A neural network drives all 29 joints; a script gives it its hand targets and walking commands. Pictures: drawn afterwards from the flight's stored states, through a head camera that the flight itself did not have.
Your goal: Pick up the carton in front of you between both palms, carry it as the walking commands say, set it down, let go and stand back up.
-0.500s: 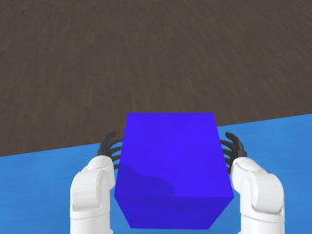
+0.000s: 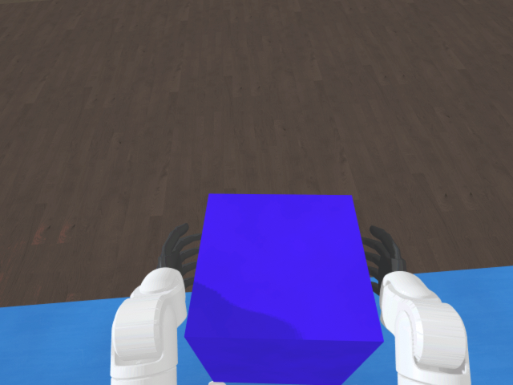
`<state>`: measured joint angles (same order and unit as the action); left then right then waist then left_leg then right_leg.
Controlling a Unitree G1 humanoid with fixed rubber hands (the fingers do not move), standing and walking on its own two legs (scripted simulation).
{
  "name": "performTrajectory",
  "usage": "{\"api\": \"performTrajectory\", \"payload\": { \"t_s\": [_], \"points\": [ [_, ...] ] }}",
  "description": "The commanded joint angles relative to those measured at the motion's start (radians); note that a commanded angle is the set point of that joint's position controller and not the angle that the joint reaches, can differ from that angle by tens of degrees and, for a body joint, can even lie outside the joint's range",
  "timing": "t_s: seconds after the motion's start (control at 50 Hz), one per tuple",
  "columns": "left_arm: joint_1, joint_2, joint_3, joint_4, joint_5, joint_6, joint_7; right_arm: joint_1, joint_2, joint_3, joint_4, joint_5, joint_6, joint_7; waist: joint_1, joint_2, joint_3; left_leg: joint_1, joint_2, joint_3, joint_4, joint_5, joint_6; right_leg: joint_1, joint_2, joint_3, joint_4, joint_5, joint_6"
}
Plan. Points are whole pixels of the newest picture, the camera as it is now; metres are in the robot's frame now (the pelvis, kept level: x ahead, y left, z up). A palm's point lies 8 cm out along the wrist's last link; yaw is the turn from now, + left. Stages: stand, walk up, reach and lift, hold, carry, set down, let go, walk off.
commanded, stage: carry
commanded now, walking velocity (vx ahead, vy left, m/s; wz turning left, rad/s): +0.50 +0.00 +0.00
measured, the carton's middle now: (278, 294) +0.27 +0.00 +0.01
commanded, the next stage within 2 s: none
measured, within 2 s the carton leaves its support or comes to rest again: neither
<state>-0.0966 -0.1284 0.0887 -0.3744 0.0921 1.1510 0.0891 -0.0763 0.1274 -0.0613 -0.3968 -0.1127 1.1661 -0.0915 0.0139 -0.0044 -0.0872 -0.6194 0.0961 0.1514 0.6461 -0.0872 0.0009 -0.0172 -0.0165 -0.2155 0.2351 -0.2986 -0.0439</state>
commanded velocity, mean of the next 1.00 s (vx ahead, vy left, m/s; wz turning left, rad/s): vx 0.50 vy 0.00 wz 0.00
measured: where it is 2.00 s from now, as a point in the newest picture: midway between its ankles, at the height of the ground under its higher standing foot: (287, 171)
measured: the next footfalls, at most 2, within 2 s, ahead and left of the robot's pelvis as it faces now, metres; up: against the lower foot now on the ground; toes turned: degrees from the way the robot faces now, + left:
left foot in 0.12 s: +0.28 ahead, +0.11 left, +0.00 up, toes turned +10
right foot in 0.60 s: +0.59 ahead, -0.10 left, +0.00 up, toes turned -10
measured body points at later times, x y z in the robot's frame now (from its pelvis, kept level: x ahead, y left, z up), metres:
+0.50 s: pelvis +0.34 +0.02 +0.00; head +0.36 +0.03 +0.45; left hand +0.65 +0.16 +0.13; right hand +0.64 -0.14 +0.13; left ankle +0.24 +0.10 -0.75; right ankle +0.47 -0.12 -0.71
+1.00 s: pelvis +0.66 -0.03 -0.01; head +0.75 -0.04 +0.43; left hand +1.07 +0.13 +0.13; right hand +1.08 -0.17 +0.13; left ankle +0.80 +0.09 -0.69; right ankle +0.55 -0.09 -0.75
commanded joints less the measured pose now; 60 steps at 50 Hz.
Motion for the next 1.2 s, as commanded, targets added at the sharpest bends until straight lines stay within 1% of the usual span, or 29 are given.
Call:
{"api": "performTrajectory", "payload": {
  "t_s": [0.0,0.08,0.1,0.12,0.14,0.16,0.2,0.22,0.26,0.4,0.52,0.56,0.58,0.6,0.62,0.64,0.7,0.8,0.88,0.96,1.0,1.02,1.04,1.06,1.08,1.1,1.12,1.14,1.18],
  "points": [
    [-0.408,-0.840,-0.694,-0.077,-0.394,0.037,-0.275,-0.470,0.870,0.706,-0.083,0.391,0.011,0.227,0.008,-0.134,-0.088,0.012,-0.039,0.065,-0.092,0.071,0.017,0.123,-0.213,0.074,-0.038,0.533,-0.074],
    [-0.428,-0.796,-0.675,-0.076,-0.376,0.075,-0.260,-0.478,0.822,0.674,-0.060,0.399,0.053,0.236,-0.013,-0.134,-0.148,0.324,-0.122,0.159,-0.195,0.037,0.041,0.108,-0.183,-0.028,0.225,0.810,-0.019],
    [-0.445,-0.785,-0.675,-0.079,-0.377,0.083,-0.259,-0.480,0.812,0.663,-0.049,0.396,0.060,0.238,-0.031,-0.089,-0.211,0.528,-0.112,0.142,-0.200,-0.023,0.044,0.003,-0.151,-0.045,0.400,0.717,0.005],
    [-0.483,-0.785,-0.680,-0.092,-0.387,0.093,-0.257,-0.483,0.805,0.650,-0.035,0.389,0.064,0.242,-0.049,0.062,-0.311,0.781,0.122,-0.197,-0.221,-0.156,0.125,-0.239,-0.109,-0.010,0.671,0.438,0.043],
    [-0.505,-0.789,-0.692,-0.108,-0.390,0.103,-0.259,-0.472,0.813,0.645,-0.001,0.393,0.058,0.244,-0.052,0.319,-0.382,0.938,0.311,-0.631,-0.384,-0.206,0.258,-0.515,0.041,0.044,0.960,-0.015,0.068],
    [-0.537,-0.808,-0.693,-0.102,-0.396,0.098,-0.260,-0.508,0.846,0.656,-0.030,0.411,0.058,0.246,-0.041,0.246,-0.339,0.920,0.333,-0.618,-0.415,-0.046,0.271,-0.631,0.018,0.159,1.108,-0.161,0.049],
    [-0.574,-0.865,-0.701,-0.113,-0.410,0.084,-0.260,-0.576,0.900,0.666,-0.078,0.432,0.052,0.245,-0.038,0.075,-0.316,0.797,0.284,-0.411,-0.373,0.143,0.215,-0.641,-0.078,0.214,1.087,-0.087,0.008],
    [-0.586,-0.885,-0.702,-0.120,-0.412,0.080,-0.258,-0.608,0.916,0.672,-0.101,0.441,0.050,0.244,-0.031,0.041,-0.305,0.726,0.266,-0.341,-0.391,0.132,0.177,-0.607,-0.106,0.225,1.004,-0.038,0.005],
    [-0.573,-0.896,-0.700,-0.126,-0.405,0.075,-0.246,-0.622,0.914,0.674,-0.127,0.448,0.050,0.241,-0.025,0.080,-0.304,0.670,0.223,-0.236,-0.430,0.054,0.132,-0.557,-0.104,0.186,0.877,0.017,0.012],
    [-0.650,-0.790,-0.699,-0.132,-0.384,0.106,-0.209,-0.679,0.767,0.652,-0.130,0.450,0.092,0.241,-0.031,0.147,-0.198,0.703,0.144,-0.058,-0.446,0.162,0.137,-0.625,-0.075,0.073,0.488,0.164,0.048],
    [-0.957,-0.654,-0.644,-0.011,-0.432,0.166,-0.194,-0.962,0.618,0.596,-0.007,0.453,0.141,0.201,-0.062,0.170,-0.129,0.693,0.137,-0.017,-0.356,0.224,0.126,-0.538,-0.037,0.037,0.340,0.245,-0.014],
    [-1.048,-0.630,-0.591,0.064,-0.442,0.181,-0.185,-1.093,0.612,0.579,0.053,0.475,0.160,0.190,-0.010,0.136,-0.192,0.645,0.102,0.045,-0.157,0.334,0.094,-0.325,0.020,-0.019,0.285,0.207,-0.029],
    [-1.069,-0.616,-0.561,0.111,-0.448,0.191,-0.180,-1.129,0.612,0.567,0.088,0.488,0.174,0.183,0.029,0.071,-0.264,0.564,0.048,0.079,0.045,0.341,0.064,-0.129,0.059,-0.039,0.282,0.129,-0.026],
    [-1.100,-0.599,-0.526,0.150,-0.450,0.201,-0.176,-1.200,0.606,0.547,0.115,0.496,0.185,0.176,0.075,-0.076,-0.343,0.403,0.013,0.072,0.313,0.110,0.038,0.051,-0.131,0.218,0.233,0.028,-0.038],
    [-1.149,-0.582,-0.496,0.189,-0.445,0.204,-0.171,-1.262,0.643,0.538,0.131,0.509,0.198,0.170,0.052,-0.348,-0.402,0.070,-0.149,-0.007,0.562,-0.372,0.007,0.246,-0.354,0.724,0.097,-0.047,-0.180],
    [-1.206,-0.619,-0.494,0.212,-0.467,0.212,-0.172,-1.330,0.660,0.519,0.171,0.517,0.205,0.163,0.051,-0.332,-0.406,-0.054,-0.127,-0.132,0.726,-0.430,0.037,0.279,-0.374,0.782,0.054,-0.005,-0.225],
    [-1.397,-0.766,-0.484,0.211,-0.525,0.210,-0.186,-1.460,0.777,0.474,0.236,0.527,0.197,0.153,0.052,-0.080,-0.400,-0.130,-0.039,-0.174,0.740,-0.313,0.083,0.203,-0.297,0.511,0.168,0.359,-0.184],
    [-1.544,-0.902,-0.457,0.254,-0.546,0.195,-0.194,-1.512,0.877,0.403,0.324,0.470,0.173,0.132,0.044,-0.078,-0.437,-0.191,-0.033,-0.136,0.592,-0.256,0.063,0.222,-0.264,0.375,0.179,0.481,-0.184],
    [-1.542,-0.935,-0.446,0.283,-0.518,0.179,-0.195,-1.494,0.896,0.383,0.367,0.410,0.154,0.126,0.072,-0.097,-0.404,-0.287,-0.042,-0.078,0.443,-0.205,0.056,0.300,-0.230,0.308,0.203,0.644,-0.185],
    [-1.515,-0.927,-0.459,0.255,-0.496,0.165,-0.196,-1.464,0.884,0.390,0.351,0.371,0.144,0.126,0.076,-0.117,-0.348,-0.164,-0.102,0.012,0.137,-0.101,0.058,0.270,-0.166,0.204,0.230,0.804,-0.154],
    [-1.485,-0.914,-0.471,0.257,-0.489,0.160,-0.196,-1.435,0.871,0.402,0.353,0.365,0.142,0.128,0.038,-0.161,-0.370,0.072,-0.183,0.092,-0.020,-0.072,0.082,0.203,-0.140,0.127,0.331,1.056,-0.106],
    [-1.476,-0.909,-0.479,0.262,-0.487,0.157,-0.197,-1.420,0.873,0.410,0.356,0.369,0.138,0.132,-0.027,-0.175,-0.426,0.289,-0.197,0.099,-0.117,0.031,0.106,0.134,-0.134,0.080,0.473,1.101,-0.064],
    [-1.469,-0.906,-0.492,0.267,-0.484,0.153,-0.199,-1.419,0.870,0.417,0.350,0.379,0.131,0.138,-0.087,-0.116,-0.506,0.562,-0.128,0.020,-0.149,0.098,0.128,-0.024,-0.115,0.076,0.629,0.872,-0.026],
    [-1.488,-0.928,-0.498,0.256,-0.487,0.156,-0.205,-1.419,0.846,0.415,0.357,0.374,0.120,0.140,-0.115,0.175,-0.684,0.969,0.180,-0.421,-0.047,0.333,0.276,-0.350,-0.042,0.141,0.922,0.316,0.022],
    [-1.474,-0.915,-0.501,0.269,-0.483,0.157,-0.206,-1.375,0.861,0.427,0.378,0.387,0.114,0.145,-0.131,0.336,-0.738,1.140,0.255,-0.711,-0.148,0.355,0.377,-0.616,0.108,0.200,1.166,-0.236,0.032],
    [-1.480,-0.914,-0.497,0.255,-0.473,0.146,-0.199,-1.394,0.882,0.455,0.319,0.416,0.112,0.153,-0.129,0.254,-0.675,1.142,0.243,-0.666,-0.138,0.341,0.366,-0.755,0.065,0.281,1.276,-0.232,0.007],
    [-1.486,-0.896,-0.485,0.233,-0.456,0.141,-0.189,-1.445,0.914,0.477,0.266,0.453,0.108,0.159,-0.140,0.145,-0.604,1.094,0.216,-0.597,-0.122,0.362,0.319,-0.826,0.039,0.281,1.270,-0.197,-0.006],
    [-1.482,-0.894,-0.478,0.216,-0.438,0.137,-0.179,-1.498,0.934,0.498,0.206,0.490,0.104,0.164,-0.131,0.103,-0.542,1.046,0.202,-0.534,-0.116,0.402,0.279,-0.862,0.021,0.266,1.234,-0.184,-0.013],
    [-1.423,-0.864,-0.458,0.201,-0.394,0.130,-0.156,-1.546,0.951,0.529,0.123,0.545,0.100,0.169,-0.107,0.068,-0.517,0.977,0.174,-0.460,-0.155,0.285,0.228,-0.839,-0.002,0.256,1.134,-0.138,-0.010]
  ]
}}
